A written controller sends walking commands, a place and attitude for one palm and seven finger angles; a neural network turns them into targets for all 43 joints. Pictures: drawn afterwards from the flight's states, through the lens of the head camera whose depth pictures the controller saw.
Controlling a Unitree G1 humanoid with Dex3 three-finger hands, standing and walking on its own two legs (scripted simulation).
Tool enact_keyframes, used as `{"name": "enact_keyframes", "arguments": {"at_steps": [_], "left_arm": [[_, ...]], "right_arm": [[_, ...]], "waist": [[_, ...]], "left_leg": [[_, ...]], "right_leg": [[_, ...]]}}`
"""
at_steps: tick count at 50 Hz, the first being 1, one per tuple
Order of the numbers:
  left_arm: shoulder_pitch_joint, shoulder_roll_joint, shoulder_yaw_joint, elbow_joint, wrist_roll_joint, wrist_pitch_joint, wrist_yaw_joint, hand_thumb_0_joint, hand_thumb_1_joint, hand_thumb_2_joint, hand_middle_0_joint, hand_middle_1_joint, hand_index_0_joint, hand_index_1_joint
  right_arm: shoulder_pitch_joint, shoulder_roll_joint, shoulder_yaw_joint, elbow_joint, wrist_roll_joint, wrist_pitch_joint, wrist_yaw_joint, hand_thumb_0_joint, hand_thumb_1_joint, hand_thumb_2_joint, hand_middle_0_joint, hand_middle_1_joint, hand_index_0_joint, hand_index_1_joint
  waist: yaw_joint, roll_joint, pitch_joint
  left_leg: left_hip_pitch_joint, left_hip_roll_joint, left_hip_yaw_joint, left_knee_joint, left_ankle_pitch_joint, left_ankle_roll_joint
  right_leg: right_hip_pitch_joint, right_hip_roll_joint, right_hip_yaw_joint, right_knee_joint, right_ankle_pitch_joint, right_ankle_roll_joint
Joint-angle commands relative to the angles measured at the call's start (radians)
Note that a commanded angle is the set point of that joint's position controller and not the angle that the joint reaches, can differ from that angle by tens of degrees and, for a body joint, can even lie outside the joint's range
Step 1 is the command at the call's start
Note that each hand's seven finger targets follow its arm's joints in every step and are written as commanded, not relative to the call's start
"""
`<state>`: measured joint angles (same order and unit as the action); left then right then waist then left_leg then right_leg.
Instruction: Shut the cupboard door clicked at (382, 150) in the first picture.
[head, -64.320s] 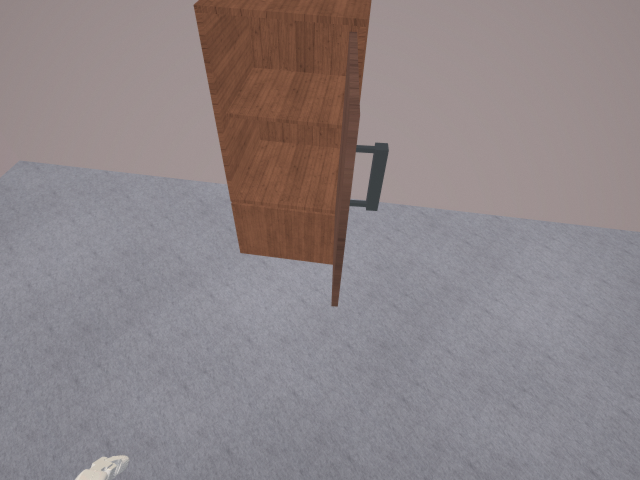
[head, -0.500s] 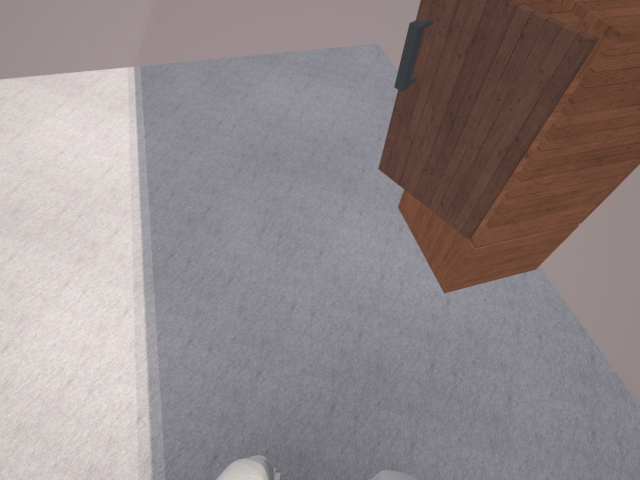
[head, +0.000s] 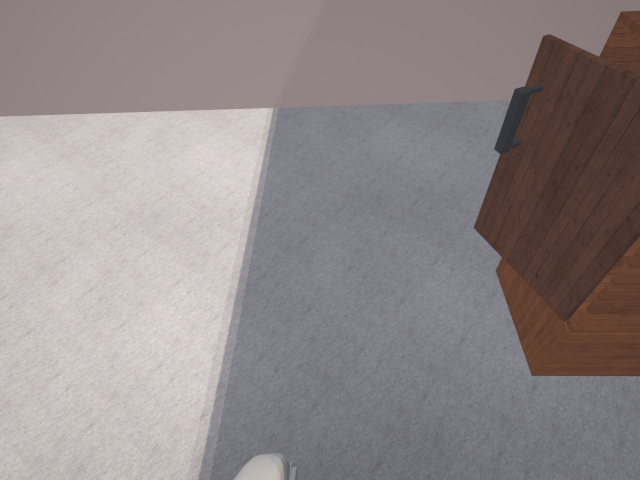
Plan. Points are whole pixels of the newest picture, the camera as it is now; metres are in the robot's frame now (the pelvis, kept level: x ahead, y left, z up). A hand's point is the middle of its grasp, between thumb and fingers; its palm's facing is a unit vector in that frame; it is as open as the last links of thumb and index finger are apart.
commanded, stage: walk to a spot facing it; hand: left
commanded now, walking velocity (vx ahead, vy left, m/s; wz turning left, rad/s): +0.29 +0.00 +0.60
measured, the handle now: (519, 120) +0.88 -0.43 -0.04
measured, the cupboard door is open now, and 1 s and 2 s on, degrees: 24 24 24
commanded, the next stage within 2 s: turn to face it in 0.84 s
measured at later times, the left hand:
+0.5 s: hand out of the picture +0.04 +0.23 -0.19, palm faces +0.40 -0.90 -0.19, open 7.4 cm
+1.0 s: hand (162, 316) +0.43 +0.34 -0.17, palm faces +0.39 -0.91 -0.17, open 7.4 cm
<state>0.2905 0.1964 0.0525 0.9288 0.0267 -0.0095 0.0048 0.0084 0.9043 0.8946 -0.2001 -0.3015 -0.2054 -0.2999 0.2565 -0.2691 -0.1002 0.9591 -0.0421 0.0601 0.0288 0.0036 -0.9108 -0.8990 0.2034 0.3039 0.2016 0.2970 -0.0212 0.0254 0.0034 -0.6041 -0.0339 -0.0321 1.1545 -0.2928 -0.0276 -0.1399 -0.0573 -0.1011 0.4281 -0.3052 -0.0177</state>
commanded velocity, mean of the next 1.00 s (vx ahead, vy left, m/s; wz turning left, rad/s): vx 0.30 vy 0.00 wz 0.28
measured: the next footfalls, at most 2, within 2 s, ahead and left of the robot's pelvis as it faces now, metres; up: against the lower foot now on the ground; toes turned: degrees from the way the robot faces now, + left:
left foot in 0.38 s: +0.19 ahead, +0.14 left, +0.00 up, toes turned +24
right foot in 0.92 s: +0.51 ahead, +0.09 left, +0.00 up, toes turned +20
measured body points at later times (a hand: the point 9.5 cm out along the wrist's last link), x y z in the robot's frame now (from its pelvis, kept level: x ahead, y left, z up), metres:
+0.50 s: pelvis +0.15 +0.08 -0.02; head +0.19 +0.10 +0.42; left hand +0.02 +0.28 -0.18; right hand +0.36 -0.11 -0.15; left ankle +0.16 +0.12 -0.75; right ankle +0.09 -0.10 -0.64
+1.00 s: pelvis +0.38 +0.14 -0.02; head +0.42 +0.15 +0.43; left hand +0.41 +0.38 -0.16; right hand +0.34 -0.10 -0.16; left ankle +0.18 +0.14 -0.68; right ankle +0.47 +0.08 -0.75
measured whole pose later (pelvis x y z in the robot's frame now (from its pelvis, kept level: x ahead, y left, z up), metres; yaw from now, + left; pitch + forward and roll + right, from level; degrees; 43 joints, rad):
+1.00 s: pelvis +0.38 +0.14 -0.02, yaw +26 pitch -1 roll +0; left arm 0.11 0.14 0.03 0.91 0.02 -0.06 0.00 0.01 0.91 0.89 -0.20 -0.30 -0.20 -0.30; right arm 0.50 -0.11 -0.02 1.17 0.00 -0.03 -0.03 0.00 -0.91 -0.90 0.21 0.30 0.20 0.30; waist -0.05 0.01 0.10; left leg -0.13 -0.08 -0.02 0.96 -0.49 0.05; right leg -0.37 -0.01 -0.10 0.61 -0.24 -0.06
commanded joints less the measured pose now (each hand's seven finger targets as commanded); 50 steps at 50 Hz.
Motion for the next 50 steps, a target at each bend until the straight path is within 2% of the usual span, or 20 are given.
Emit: {"name": "enact_keyframes", "arguments": {"at_steps": [1,5,10,14,16,17,18,19,20,21,24,27,32,40,42,44,46,47,48,50], "left_arm": [[0.049,0.113,0.023,-0.036,-0.005,-0.061,0.011,0.000,0.900,0.900,-0.200,-0.300,-0.200,-0.300],[0.192,0.102,0.020,0.017,0.000,-0.068,0.020,0.000,0.900,0.900,-0.200,-0.300,-0.200,-0.300],[0.278,0.104,0.018,0.047,0.010,-0.068,0.026,0.000,0.900,0.900,-0.200,-0.300,-0.200,-0.300],[0.268,0.146,0.026,0.055,0.007,-0.069,0.021,0.000,0.900,0.900,-0.200,-0.300,-0.200,-0.300],[0.221,0.190,0.036,0.038,0.002,-0.070,0.017,0.000,0.900,0.900,-0.200,-0.300,-0.200,-0.300],[0.191,0.196,0.038,0.031,-0.007,-0.070,0.012,0.000,0.900,0.900,-0.200,-0.300,-0.200,-0.300],[0.179,0.177,0.035,0.009,-0.016,-0.071,-0.001,0.000,0.900,0.900,-0.200,-0.300,-0.200,-0.300],[0.135,0.107,0.020,-0.051,-0.023,-0.065,-0.013,0.000,0.900,0.900,-0.200,-0.300,-0.200,-0.300],[0.014,0.134,0.021,-0.095,-0.022,-0.051,-0.003,0.000,0.900,0.900,-0.200,-0.300,-0.200,-0.300],[-0.019,0.117,0.026,-0.102,-0.015,-0.048,0.004,0.000,0.900,0.900,-0.200,-0.300,-0.200,-0.300],[0.089,0.062,0.029,-0.014,0.007,-0.023,-0.008,0.000,0.900,0.900,-0.200,-0.300,-0.200,-0.300],[0.133,0.032,0.027,0.009,0.008,0.000,-0.009,0.000,0.900,0.900,-0.200,-0.300,-0.200,-0.300],[-0.017,0.045,0.030,-0.035,0.002,0.006,-0.017,0.000,0.900,0.900,-0.200,-0.300,-0.200,-0.300],[-0.266,0.036,0.007,-0.102,-0.006,-0.022,-0.024,0.000,0.900,0.900,-0.200,-0.300,-0.200,-0.300],[-0.254,0.041,0.004,-0.102,-0.009,-0.027,-0.018,0.000,0.900,0.900,-0.200,-0.300,-0.200,-0.300],[-0.121,0.068,0.009,-0.069,-0.008,-0.036,-0.007,0.000,0.900,0.900,-0.200,-0.300,-0.200,-0.300],[0.145,0.124,0.034,0.010,-0.001,-0.050,0.004,0.000,0.900,0.900,-0.200,-0.300,-0.200,-0.300],[0.273,0.209,0.055,0.046,0.008,-0.057,0.017,0.000,0.900,0.900,-0.200,-0.300,-0.200,-0.300],[0.274,0.217,0.047,0.068,-0.010,-0.051,0.014,0.000,0.900,0.900,-0.200,-0.300,-0.200,-0.300],[0.096,0.108,0.033,0.029,-0.009,-0.047,0.029,0.000,0.900,0.900,-0.200,-0.300,-0.200,-0.300]], "right_arm": [[-0.055,-0.011,0.008,-0.082,0.011,-0.034,0.020,0.000,-0.900,-0.900,0.200,0.300,0.200,0.300],[-0.136,0.004,0.020,-0.098,0.013,-0.031,0.019,0.000,-0.900,-0.900,0.200,0.300,0.200,0.300],[-0.280,0.019,0.044,-0.137,0.013,-0.040,0.027,0.000,-0.900,-0.900,0.200,0.300,0.200,0.300],[-0.264,0.016,0.054,-0.136,0.013,-0.059,0.025,0.000,-0.900,-0.900,0.200,0.300,0.200,0.300],[-0.112,-0.017,0.045,-0.108,0.013,-0.072,0.014,0.000,-0.900,-0.900,0.200,0.300,0.200,0.300],[0.018,-0.056,0.032,-0.079,0.008,-0.075,0.008,0.000,-0.900,-0.900,0.200,0.300,0.200,0.300],[0.160,-0.143,0.010,-0.051,0.000,-0.079,-0.004,0.000,-0.900,-0.900,0.200,0.300,0.200,0.300],[0.238,-0.267,-0.017,-0.035,0.003,-0.085,-0.016,0.000,-0.900,-0.900,0.200,0.300,0.200,0.300],[0.239,-0.267,-0.020,-0.025,0.026,-0.078,-0.028,0.000,-0.900,-0.900,0.200,0.300,0.200,0.300],[0.171,-0.228,-0.007,-0.034,0.025,-0.084,-0.037,0.000,-0.900,-0.900,0.200,0.300,0.200,0.300],[-0.001,-0.084,0.042,-0.068,0.022,-0.121,-0.049,0.000,-0.900,-0.900,0.200,0.300,0.200,0.300],[0.019,-0.054,0.052,-0.037,0.029,-0.134,-0.050,0.000,-0.900,-0.900,0.200,0.300,0.200,0.300],[0.111,-0.025,0.050,0.020,0.034,-0.135,-0.056,0.000,-0.900,-0.900,0.200,0.300,0.200,0.300],[0.291,0.007,0.061,0.116,0.020,-0.140,-0.075,0.000,-0.900,-0.900,0.200,0.300,0.200,0.300],[0.299,-0.004,0.060,0.133,0.020,-0.139,-0.081,0.000,-0.900,-0.900,0.200,0.300,0.200,0.300],[0.282,-0.019,0.054,0.140,0.024,-0.137,-0.084,0.000,-0.900,-0.900,0.200,0.300,0.200,0.300],[0.225,-0.030,0.046,0.118,0.045,-0.141,-0.078,0.000,-0.900,-0.900,0.200,0.300,0.200,0.300],[0.270,0.006,0.044,0.099,0.056,-0.152,-0.070,0.000,-0.900,-0.900,0.200,0.300,0.200,0.300],[0.311,0.009,0.046,0.111,0.056,-0.145,-0.077,0.000,-0.900,-0.900,0.200,0.300,0.200,0.300],[0.201,0.046,0.044,0.096,0.038,-0.124,-0.065,0.000,-0.900,-0.900,0.200,0.300,0.200,0.300]], "waist": [[-0.001,-0.176,0.115],[0.039,-0.200,0.087],[0.082,-0.200,0.107],[0.051,-0.196,0.079],[-0.025,-0.212,-0.009],[-0.099,-0.159,-0.088],[-0.168,-0.040,-0.199],[-0.170,0.189,-0.256],[-0.169,0.026,-0.228],[-0.122,-0.039,-0.113],[0.004,0.022,0.049],[0.042,0.054,0.054],[0.026,0.053,0.083],[-0.038,0.046,0.124],[-0.021,0.056,0.104],[0.042,0.048,0.034],[0.161,-0.008,-0.108],[0.179,-0.199,-0.251],[0.135,-0.197,-0.275],[0.095,-0.119,-0.031]], "left_leg": [[-0.156,0.061,0.028,0.058,0.128,-0.009],[-0.198,0.070,0.064,0.006,0.117,0.006],[-0.204,0.080,0.127,-0.211,0.048,0.034],[0.004,0.017,0.223,-0.430,-0.038,0.082],[0.248,-0.040,0.256,-0.500,-0.056,0.125],[0.470,-0.044,0.226,-0.593,0.030,0.143],[0.781,0.106,0.024,-0.634,0.093,0.209],[0.954,0.428,-0.475,-0.707,0.286,0.341],[0.915,0.478,-0.523,-0.799,0.343,0.376],[0.762,0.453,-0.411,-0.829,0.279,0.338],[0.423,0.289,-0.153,-0.888,0.321,0.194],[0.422,0.221,-0.066,-0.916,0.450,0.152],[0.510,0.190,-0.061,-0.944,0.515,0.112],[0.702,0.221,-0.100,-0.885,0.812,0.158],[0.712,0.227,-0.101,-0.837,0.976,0.152],[0.708,0.220,-0.103,-0.689,1.150,0.129],[0.451,0.152,-0.075,-0.368,0.972,0.079],[0.185,-0.033,0.013,-0.043,0.300,0.046],[0.132,-0.068,-0.001,0.210,-0.305,0.059],[0.064,0.038,-0.055,0.205,-0.198,0.070]], "right_leg": [[0.059,-0.201,0.037,-0.237,0.216,-0.016],[0.208,-0.222,-0.046,-0.163,0.598,0.015],[0.319,-0.273,-0.082,-0.131,0.727,-0.035],[0.306,-0.302,-0.131,-0.024,1.000,-0.058],[0.236,-0.302,-0.189,0.156,1.113,-0.045],[0.121,-0.279,-0.214,0.350,0.974,-0.019],[-0.145,-0.224,-0.205,0.622,0.577,0.014],[-0.494,-0.058,-0.115,0.948,-0.233,0.060],[-0.587,-0.060,0.037,1.039,-0.232,0.044],[-0.590,-0.101,0.063,1.031,-0.166,0.041],[-0.444,-0.135,0.098,0.866,0.002,0.056],[-0.432,-0.093,0.076,0.780,0.085,0.069],[-0.528,-0.069,0.071,0.640,0.223,0.068],[-0.537,-0.011,0.036,0.320,0.212,0.003],[-0.435,0.020,0.021,0.249,0.148,-0.025],[-0.252,0.073,0.003,0.171,0.113,-0.049],[0.204,-0.005,0.090,0.085,0.334,-0.099],[0.489,-0.298,0.451,0.060,0.649,-0.225],[0.436,-0.451,0.613,-0.020,0.788,-0.314],[0.166,-0.349,0.446,-0.077,0.737,-0.276]]}}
